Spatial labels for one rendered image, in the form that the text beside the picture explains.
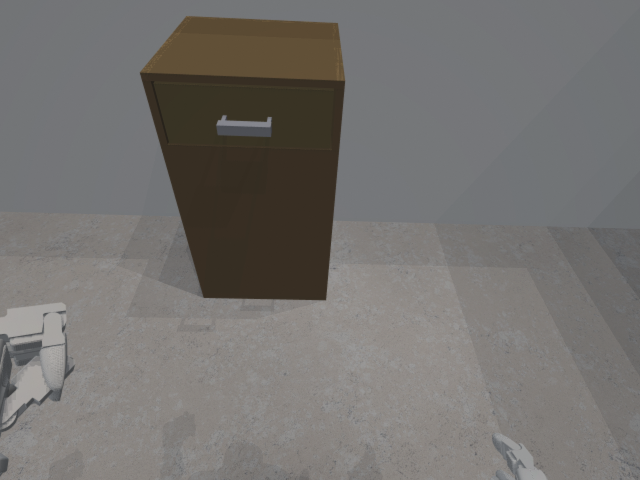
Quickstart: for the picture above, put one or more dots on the cabinet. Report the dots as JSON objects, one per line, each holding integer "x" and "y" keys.
{"x": 258, "y": 219}

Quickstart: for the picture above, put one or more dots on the robot right hand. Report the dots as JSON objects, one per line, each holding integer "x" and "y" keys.
{"x": 518, "y": 458}

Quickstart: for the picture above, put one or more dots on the drawer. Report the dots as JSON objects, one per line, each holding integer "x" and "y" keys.
{"x": 301, "y": 116}

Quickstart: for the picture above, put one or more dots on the handle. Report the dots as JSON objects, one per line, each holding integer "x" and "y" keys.
{"x": 244, "y": 128}

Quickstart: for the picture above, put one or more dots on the robot left hand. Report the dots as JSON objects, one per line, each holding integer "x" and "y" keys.
{"x": 34, "y": 337}

